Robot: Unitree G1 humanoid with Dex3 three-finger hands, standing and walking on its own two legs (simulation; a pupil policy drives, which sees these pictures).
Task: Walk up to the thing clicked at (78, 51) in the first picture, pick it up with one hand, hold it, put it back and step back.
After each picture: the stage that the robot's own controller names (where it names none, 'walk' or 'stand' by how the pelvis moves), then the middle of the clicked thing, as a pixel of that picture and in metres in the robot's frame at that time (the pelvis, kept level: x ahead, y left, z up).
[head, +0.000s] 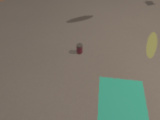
stand; (79, 48) +1.30 +0.03 -0.72
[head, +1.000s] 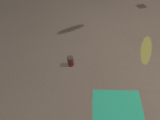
walk; (70, 61) +1.16 +0.22 -0.71
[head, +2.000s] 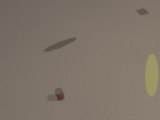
walk; (59, 94) +0.68 +0.28 -0.71
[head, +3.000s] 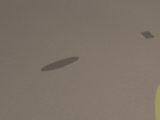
walk; out of the picture +0.41 +0.14 -0.70
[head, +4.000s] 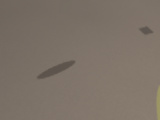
stand; out of the picture +0.32 +0.19 -0.71
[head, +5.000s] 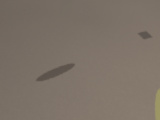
stand; out of the picture +0.31 +0.18 -0.72
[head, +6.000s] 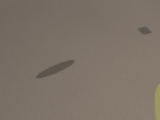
stand; out of the picture +0.31 +0.17 -0.73
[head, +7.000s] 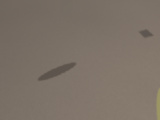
stand; out of the picture +0.32 +0.17 -0.73
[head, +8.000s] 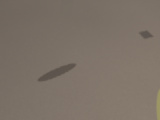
stand; out of the picture +0.31 +0.17 -0.73
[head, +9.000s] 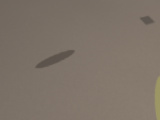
go down; out of the picture +0.32 +0.17 -0.72
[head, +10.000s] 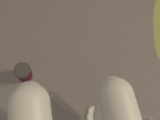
go down; (24, 72) +0.40 +0.21 -0.31
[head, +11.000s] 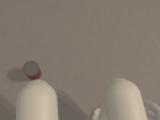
close in; (32, 71) +0.40 +0.20 -0.31
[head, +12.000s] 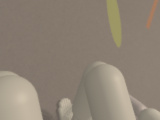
close in; out of the picture +0.39 +0.25 -0.22
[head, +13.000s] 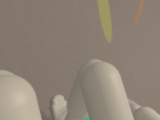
close; out of the picture +0.38 +0.25 -0.22
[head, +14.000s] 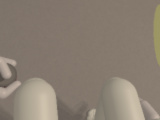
lift; (4, 79) +0.32 +0.26 -0.10
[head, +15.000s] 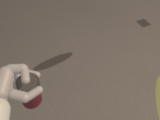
hold; (30, 91) +0.32 +0.18 +0.03
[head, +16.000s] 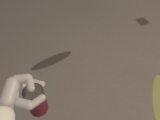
hold; (36, 100) +0.30 +0.17 -0.03
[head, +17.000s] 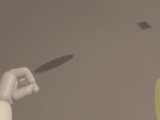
hold; out of the picture +0.15 +0.21 -0.63
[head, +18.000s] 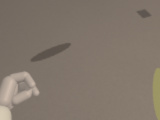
crouch; out of the picture +0.04 +0.24 -0.68
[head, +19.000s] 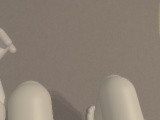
lower; out of the picture +0.10 +0.25 -0.32
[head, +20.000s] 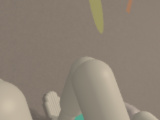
lower; out of the picture +0.07 +0.23 -0.25
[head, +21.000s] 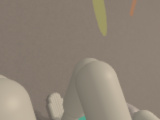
lower; out of the picture +0.06 +0.23 -0.25
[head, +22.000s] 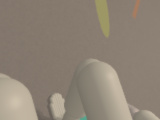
lower; out of the picture +0.06 +0.23 -0.25
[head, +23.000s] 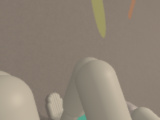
lower; out of the picture +0.07 +0.23 -0.25
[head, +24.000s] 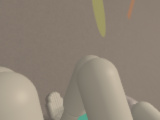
lower; out of the picture +0.07 +0.23 -0.24
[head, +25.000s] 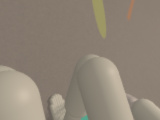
open; out of the picture +0.06 +0.23 -0.22
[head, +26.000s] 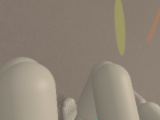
stand; out of the picture +0.08 +0.22 -0.24
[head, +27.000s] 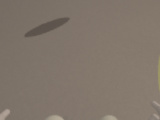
walk; out of the picture +0.07 +0.25 -0.57
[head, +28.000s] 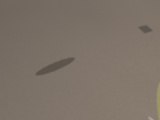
stand; out of the picture +0.04 +0.24 -0.69
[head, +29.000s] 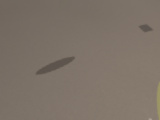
stand; out of the picture +0.04 +0.25 -0.69
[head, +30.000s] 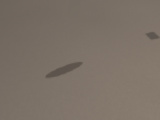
stand; out of the picture +0.06 +0.23 -0.74
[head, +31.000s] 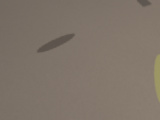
walk; out of the picture +0.10 +0.18 -0.72
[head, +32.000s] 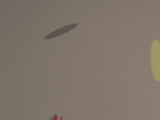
walk; out of the picture +0.35 +0.22 -0.73
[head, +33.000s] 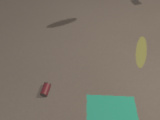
stand; (45, 89) +0.71 +0.31 -0.73
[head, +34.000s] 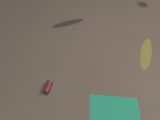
stand; (47, 87) +0.74 +0.30 -0.74
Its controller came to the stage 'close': yes
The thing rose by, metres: 0.69
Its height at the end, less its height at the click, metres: -0.02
